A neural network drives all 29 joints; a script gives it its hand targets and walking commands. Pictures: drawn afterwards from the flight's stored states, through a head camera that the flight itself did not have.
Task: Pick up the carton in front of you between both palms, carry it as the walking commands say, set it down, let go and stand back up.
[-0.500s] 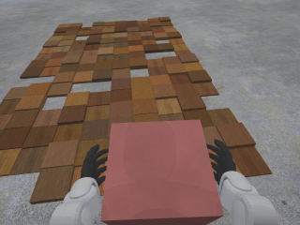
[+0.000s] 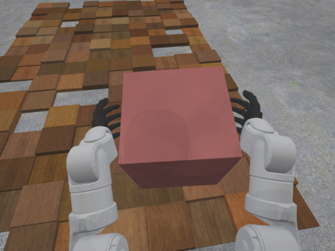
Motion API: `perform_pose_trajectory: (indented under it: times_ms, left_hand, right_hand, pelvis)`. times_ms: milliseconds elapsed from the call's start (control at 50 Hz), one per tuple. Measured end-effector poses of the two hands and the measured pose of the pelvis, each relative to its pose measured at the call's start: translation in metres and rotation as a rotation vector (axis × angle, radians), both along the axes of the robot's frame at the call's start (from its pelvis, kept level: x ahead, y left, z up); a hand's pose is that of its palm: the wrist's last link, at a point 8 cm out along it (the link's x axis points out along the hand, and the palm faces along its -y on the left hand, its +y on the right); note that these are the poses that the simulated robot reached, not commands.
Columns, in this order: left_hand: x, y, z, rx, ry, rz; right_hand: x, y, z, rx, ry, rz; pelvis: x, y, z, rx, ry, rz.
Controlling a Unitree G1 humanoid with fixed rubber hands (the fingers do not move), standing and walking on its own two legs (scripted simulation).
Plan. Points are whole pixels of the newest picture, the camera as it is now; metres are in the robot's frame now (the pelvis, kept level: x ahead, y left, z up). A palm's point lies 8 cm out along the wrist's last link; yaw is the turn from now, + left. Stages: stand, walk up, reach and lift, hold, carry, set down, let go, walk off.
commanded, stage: carry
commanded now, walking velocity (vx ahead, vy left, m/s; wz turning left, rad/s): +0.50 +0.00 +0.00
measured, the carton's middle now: (176, 136) +0.38 +0.00 +0.09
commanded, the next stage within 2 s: none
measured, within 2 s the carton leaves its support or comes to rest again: neither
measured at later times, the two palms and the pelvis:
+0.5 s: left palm (117, 54) +0.68 +0.17 +0.13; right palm (209, 49) +0.71 -0.13 +0.13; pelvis +0.35 +0.00 +0.03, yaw +3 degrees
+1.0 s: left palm (117, 0) +1.01 +0.21 +0.19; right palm out of the picture +1.00 -0.10 +0.20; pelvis +0.66 +0.06 +0.05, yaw +4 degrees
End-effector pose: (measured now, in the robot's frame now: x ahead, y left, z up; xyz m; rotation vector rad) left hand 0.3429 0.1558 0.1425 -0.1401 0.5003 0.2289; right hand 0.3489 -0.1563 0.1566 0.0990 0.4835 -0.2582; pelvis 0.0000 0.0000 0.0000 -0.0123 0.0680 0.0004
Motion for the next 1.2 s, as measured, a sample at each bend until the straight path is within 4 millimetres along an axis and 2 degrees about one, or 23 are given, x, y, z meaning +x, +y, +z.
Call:
perform_pose_trajectory:
  times_ms: [60,140,260,360,420,460,520,600,680,760,820,880,1000,1120,1200]
  left_hand:
    - [0.051,0.004,-0.014,-0.001,0.055,-0.017]
    - [0.101,0.007,-0.027,-0.056,0.12,-0.007]
    - [0.174,0.012,-0.02,-0.073,0.062,0.01]
    - [0.248,0.015,-0.008,-0.042,-0.009,0.037]
    - [0.296,0.013,-0.009,-0.009,0.006,0.042]
    - [0.322,0.013,-0.009,-0.009,0.048,0.046]
    - [0.349,0.023,-0.009,-0.053,0.106,0.085]
    - [0.379,0.041,0.009,-0.077,0.095,0.162]
    - [0.426,0.054,0.038,-0.061,0.026,0.183]
    - [0.49,0.061,0.06,-0.042,-0.04,0.128]
    - [0.545,0.061,0.067,-0.018,-0.09,0.046]
    - [0.592,0.058,0.064,0.009,-0.053,0.012]
    - [0.669,0.056,0.049,-0.017,0.057,0.029]
    - [0.738,0.072,0.022,-0.036,0.13,0.096]
    - [0.771,0.097,0.007,-0.041,0.153,0.185]
  right_hand:
    - [0.038,0.004,-0.015,0.016,0.053,-0.024]
    - [0.08,0.01,-0.032,0.08,0.109,-0.034]
    - [0.158,0.015,-0.025,0.09,0.051,-0.023]
    - [0.241,0.016,-0.011,0.069,-0.018,0.015]
    - [0.299,0.016,-0.015,0.062,-0.004,0.051]
    - [0.335,0.017,-0.022,0.051,0.042,0.069]
    - [0.379,0.031,-0.024,0.066,0.107,0.116]
    - [0.429,0.052,-0.007,0.097,0.111,0.137]
    - [0.481,0.063,0.018,0.078,0.042,0.135]
    - [0.533,0.07,0.041,0.068,-0.028,0.129]
    - [0.568,0.067,0.054,0.039,-0.081,0.087]
    - [0.596,0.059,0.053,0.012,-0.047,0.038]
    - [0.655,0.057,0.044,0.056,0.042,-0.008]
    - [0.745,0.074,0.019,0.066,0.119,0.037]
    - [0.814,0.105,-0.004,0.092,0.149,0.158]
  pelvis:
    - [0.033,0.009,0.001,0.003,0.009,0.014]
    - [0.08,0.018,0.014,-0.013,0.029,0.016]
    - [0.161,0.019,0.021,-0.022,0.039,0.025]
    - [0.244,0.011,0.016,-0.015,0.04,0.043]
    - [0.299,0.004,0.011,-0.039,0.025,0.051]
    - [0.326,0.001,0.018,-0.065,0.016,0.054]
    - [0.359,-0.004,0.036,-0.039,0.031,0.055]
    - [0.406,-0.006,0.06,-0.008,0.049,0.067]
    - [0.459,0.003,0.071,0.008,0.055,0.072]
    - [0.517,0.022,0.064,-0.008,0.024,0.07]
    - [0.563,0.039,0.046,-0.026,0.008,0.052]
    - [0.597,0.049,0.042,-0.001,0.014,0.055]
    - [0.661,0.06,0.051,-0.024,0.024,0.074]
    - [0.741,0.056,0.052,-0.036,0.036,0.135]
    - [0.801,0.05,0.049,-0.054,0.008,0.188]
